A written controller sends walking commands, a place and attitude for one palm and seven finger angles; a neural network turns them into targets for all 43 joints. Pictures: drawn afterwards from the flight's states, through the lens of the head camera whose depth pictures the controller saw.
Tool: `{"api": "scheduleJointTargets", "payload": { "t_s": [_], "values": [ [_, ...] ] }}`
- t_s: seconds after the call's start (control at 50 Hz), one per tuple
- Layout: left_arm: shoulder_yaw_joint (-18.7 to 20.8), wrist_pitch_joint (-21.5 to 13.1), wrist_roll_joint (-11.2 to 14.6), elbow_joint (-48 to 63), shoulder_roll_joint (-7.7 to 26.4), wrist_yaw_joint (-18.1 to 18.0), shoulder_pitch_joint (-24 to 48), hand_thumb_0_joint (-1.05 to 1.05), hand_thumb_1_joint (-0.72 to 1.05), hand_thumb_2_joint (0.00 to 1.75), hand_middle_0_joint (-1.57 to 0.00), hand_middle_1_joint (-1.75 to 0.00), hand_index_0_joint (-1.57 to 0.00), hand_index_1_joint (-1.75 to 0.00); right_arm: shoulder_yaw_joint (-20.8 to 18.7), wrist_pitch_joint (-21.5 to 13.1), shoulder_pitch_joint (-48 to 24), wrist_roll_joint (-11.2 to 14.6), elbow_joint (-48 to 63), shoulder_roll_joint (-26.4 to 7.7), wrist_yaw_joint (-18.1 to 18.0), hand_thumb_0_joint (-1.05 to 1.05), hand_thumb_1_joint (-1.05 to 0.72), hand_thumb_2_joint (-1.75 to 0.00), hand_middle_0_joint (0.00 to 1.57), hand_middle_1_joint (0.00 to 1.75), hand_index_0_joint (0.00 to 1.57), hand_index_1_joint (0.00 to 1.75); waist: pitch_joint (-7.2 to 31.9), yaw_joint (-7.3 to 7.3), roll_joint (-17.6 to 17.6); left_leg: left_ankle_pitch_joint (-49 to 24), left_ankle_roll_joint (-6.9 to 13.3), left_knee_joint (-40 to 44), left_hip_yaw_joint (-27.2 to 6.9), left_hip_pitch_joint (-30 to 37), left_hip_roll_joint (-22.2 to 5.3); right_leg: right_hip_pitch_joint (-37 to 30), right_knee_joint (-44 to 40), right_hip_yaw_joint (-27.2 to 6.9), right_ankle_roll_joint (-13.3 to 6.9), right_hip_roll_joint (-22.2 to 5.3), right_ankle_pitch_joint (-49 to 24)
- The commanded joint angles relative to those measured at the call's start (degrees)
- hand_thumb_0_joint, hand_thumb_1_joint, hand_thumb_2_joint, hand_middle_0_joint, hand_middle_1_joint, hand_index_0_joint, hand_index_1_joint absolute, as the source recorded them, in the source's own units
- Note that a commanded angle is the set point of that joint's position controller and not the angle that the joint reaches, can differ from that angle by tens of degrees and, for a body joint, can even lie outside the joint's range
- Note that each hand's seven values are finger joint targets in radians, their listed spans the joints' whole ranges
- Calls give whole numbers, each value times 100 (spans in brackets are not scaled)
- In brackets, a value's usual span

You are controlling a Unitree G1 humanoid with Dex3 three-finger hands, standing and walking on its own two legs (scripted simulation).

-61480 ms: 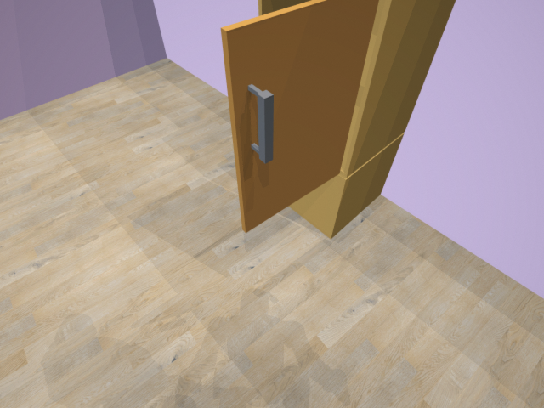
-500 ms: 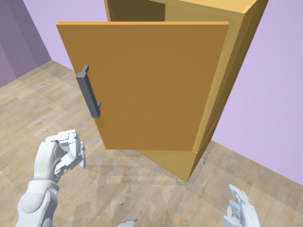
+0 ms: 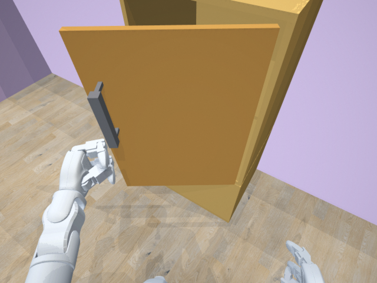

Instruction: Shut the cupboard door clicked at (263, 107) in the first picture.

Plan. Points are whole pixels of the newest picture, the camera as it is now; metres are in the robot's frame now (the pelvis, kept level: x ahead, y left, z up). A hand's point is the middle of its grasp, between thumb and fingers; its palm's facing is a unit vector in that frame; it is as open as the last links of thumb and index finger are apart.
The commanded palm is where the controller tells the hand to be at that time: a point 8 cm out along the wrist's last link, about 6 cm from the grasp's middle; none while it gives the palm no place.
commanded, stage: bring the fist close to the handle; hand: left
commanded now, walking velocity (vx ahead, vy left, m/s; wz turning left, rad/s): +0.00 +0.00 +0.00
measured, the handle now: (107, 116) +0.47 +0.23 +0.09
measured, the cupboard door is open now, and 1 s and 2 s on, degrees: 33 33 20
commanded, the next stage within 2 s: push the door shut along its arc in 0.68 s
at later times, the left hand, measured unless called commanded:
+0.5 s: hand (116, 145) +0.37 +0.18 +0.10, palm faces +0.07 -1.00 -0.03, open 3.1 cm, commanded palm +0.33 +0.23 +0.09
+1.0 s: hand (114, 143) +0.38 +0.19 +0.10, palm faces +0.01 -1.00 -0.02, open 3.1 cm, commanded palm +0.36 +0.24 +0.09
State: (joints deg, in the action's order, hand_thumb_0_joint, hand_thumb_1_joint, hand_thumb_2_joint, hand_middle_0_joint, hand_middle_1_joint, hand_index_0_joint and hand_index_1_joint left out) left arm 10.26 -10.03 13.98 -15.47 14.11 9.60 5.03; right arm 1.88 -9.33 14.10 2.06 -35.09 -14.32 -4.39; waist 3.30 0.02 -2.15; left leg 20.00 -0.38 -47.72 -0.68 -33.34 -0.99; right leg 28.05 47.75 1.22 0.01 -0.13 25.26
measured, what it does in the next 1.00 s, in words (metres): stands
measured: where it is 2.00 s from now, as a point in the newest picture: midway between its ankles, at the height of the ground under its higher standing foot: outside the picture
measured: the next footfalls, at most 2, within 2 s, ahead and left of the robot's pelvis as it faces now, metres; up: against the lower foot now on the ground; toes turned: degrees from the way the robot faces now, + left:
none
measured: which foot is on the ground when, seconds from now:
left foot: down 0.00-1.00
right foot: down 0.00-1.00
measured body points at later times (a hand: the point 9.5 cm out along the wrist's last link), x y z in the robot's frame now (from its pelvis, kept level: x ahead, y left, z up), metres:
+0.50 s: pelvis +0.00 +0.00 +0.00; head +0.03 -0.02 +0.45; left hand +0.36 +0.23 +0.10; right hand +0.12 -0.26 -0.11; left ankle +0.04 +0.12 -0.70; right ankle -0.01 -0.12 -0.70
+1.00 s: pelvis -0.01 +0.00 +0.00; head +0.03 -0.01 +0.45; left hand +0.37 +0.24 +0.10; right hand +0.13 -0.26 -0.10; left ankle +0.04 +0.12 -0.70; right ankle -0.01 -0.12 -0.70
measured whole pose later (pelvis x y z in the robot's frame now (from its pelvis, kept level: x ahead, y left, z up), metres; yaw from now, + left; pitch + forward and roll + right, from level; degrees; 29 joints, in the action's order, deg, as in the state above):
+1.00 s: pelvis -0.01 +0.00 +0.00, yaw +0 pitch +7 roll -1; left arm 13.7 -14.6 13.0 -36.7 17.6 13.1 22.9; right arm 1.4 -4.8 14.2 2.3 -35.9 -15.0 -3.9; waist 3.7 1.5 -1.9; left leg 19.5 -0.7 -48.1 -0.8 -35.6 -1.5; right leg 30.5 48.2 1.2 -0.3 0.5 24.6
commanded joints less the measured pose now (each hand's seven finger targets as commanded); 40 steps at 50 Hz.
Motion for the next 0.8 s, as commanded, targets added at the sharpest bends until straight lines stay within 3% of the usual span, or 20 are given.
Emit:
{"api": "scheduleJointTargets", "payload": {
  "t_s": [0.0,0.02,0.04,0.08,0.1,0.16,0.2,0.22,0.24,0.3,0.34,0.36,0.4,0.46,0.54,0.58,0.6,0.7,0.74,0.78],
  "values": [
    [812,-575,-4,1134,1322,-188,2100,0,90,90,-130,-150,-130,-150,-293,-232,-309,-2,752,-731,-52,0,-90,-90,20,30,20,30,1515,15,23,-807,151,649,-33,1148,101,-64,-772,31,-76,100,-1287],
    [653,-637,-6,1169,1117,-178,2127,0,90,90,-130,-150,-130,-150,-281,-230,-315,-12,781,-694,-30,0,-90,-90,20,30,20,30,1701,-7,-137,-939,149,640,-19,1229,121,-135,-725,21,-88,86,-1453],
    [665,-687,-14,1062,1118,-175,2088,0,90,90,-130,-150,-130,-150,-290,-223,-287,-14,761,-689,-11,0,-90,-90,20,30,20,30,1769,-11,-83,-1039,140,619,-25,1267,108,-149,-692,40,-95,96,-1575],
    [485,-728,-36,837,986,-116,2287,0,90,90,-130,-150,-130,-150,-297,-203,-248,-1,693,-697,8,0,-90,-90,20,30,20,30,1681,70,-240,-1030,131,584,-5,1283,98,-1,-692,49,-94,107,-1596],
    [569,-696,-57,569,1096,-95,2221,0,90,90,-130,-150,-130,-150,-312,-183,-167,-4,653,-737,11,0,-90,-90,20,30,20,30,1612,76,-27,-1008,145,562,-19,1181,94,-17,-701,51,-88,125,-1576],
    [289,-545,-58,64,874,9,2590,0,90,90,-130,-150,-130,-150,-312,-113,-138,50,629,-767,13,0,-90,-90,20,30,20,30,1215,197,110,-734,148,632,-25,1000,87,189,-821,47,-64,111,-1377],
    [381,-457,-70,-196,988,-9,2803,0,90,90,-130,-150,-130,-150,-327,-70,-76,49,609,-820,-1,0,-90,-90,20,30,20,30,1204,216,317,-611,171,633,-57,948,89,229,-877,42,-49,116,-1222],
    [340,-432,-65,-260,942,-24,2994,0,90,90,-130,-150,-130,-150,-319,-53,-93,63,620,-809,0,0,-90,-90,20,30,20,30,1184,220,256,-555,168,660,-52,930,94,255,-893,38,-50,99,-1164],
    [374,-473,-77,-207,1005,-55,3328,0,90,90,-130,-150,-130,-150,-331,-42,-82,55,602,-809,-6,0,-90,-90,20,30,20,30,1322,261,252,-583,172,624,-57,1011,95,277,-878,24,-48,96,-1178],
    [699,-653,-127,-104,1302,-175,3237,0,90,90,-130,-150,-130,-150,-352,-2,-23,-5,626,-816,20,0,-90,-90,20,30,20,30,1830,75,54,-943,161,560,-34,1185,105,15,-735,11,-80,105,-1521],
    [674,-837,-138,163,1190,-210,2973,0,90,90,-130,-150,-130,-150,-359,9,-43,-14,709,-744,79,0,-90,-90,20,30,20,30,2203,-33,-140,-1270,144,540,6,1361,108,-184,-622,12,-105,105,-1862],
    [706,-890,-132,189,1186,-232,2870,0,90,90,-130,-150,-130,-150,-369,16,-29,-27,707,-734,95,0,-90,-90,20,30,20,30,2247,-34,-59,-1396,150,504,32,1366,110,-248,-593,14,-96,113,-2043],
    [927,-911,-124,-91,1411,-223,2567,0,90,90,-130,-150,-130,-150,-371,79,36,-32,668,-766,116,0,-90,-90,20,30,20,30,2023,-59,164,-1380,173,489,78,1125,115,-334,-625,-21,-70,133,-2152],
    [713,-863,-127,-147,1181,-142,2551,0,90,90,-130,-150,-130,-150,-381,154,-20,19,723,-748,137,0,-90,-90,20,30,20,30,1573,25,222,-1145,183,581,135,928,122,-200,-723,-39,-41,117,-2021],
    [691,-764,-25,-4,1136,-40,2464,0,90,90,-130,-150,-130,-150,-391,196,-48,45,779,-761,115,0,-90,-90,20,30,20,30,1552,35,154,-1114,201,608,162,1012,133,-239,-825,-72,-31,112,-2034],
    [598,-795,10,59,1084,-4,2797,0,90,90,-130,-150,-130,-150,-381,192,-49,51,742,-764,87,0,-90,-90,20,30,20,30,1486,117,196,-948,199,612,125,1001,134,-139,-859,-70,-27,123,-1826],
    [675,-812,4,-66,1205,-18,2854,0,90,90,-130,-150,-130,-150,-382,193,-19,37,699,-793,60,0,-90,-90,20,30,20,30,1364,174,415,-826,223,585,109,936,116,-71,-912,-91,-8,138,-1665],
    [738,-1001,-24,-120,1371,45,3235,0,90,90,-130,-150,-130,-150,-373,169,-41,28,607,-796,13,0,-90,-90,20,30,20,30,1570,198,206,-720,223,521,87,967,125,-37,-860,-151,-23,118,-1492],
    [560,-1023,-59,-128,1215,96,3280,0,90,90,-130,-150,-130,-150,-365,158,-92,38,611,-757,25,0,-90,-90,20,30,20,30,1683,175,-178,-751,197,531,77,1091,135,13,-810,-129,-57,101,-1508],
    [507,-997,-57,-137,1167,134,3171,0,90,90,-130,-150,-130,-150,-377,137,-64,38,621,-769,42,0,-90,-90,20,30,20,30,1769,146,-213,-846,185,533,33,1203,122,35,-767,-72,-84,122,-1582]
  ]
}}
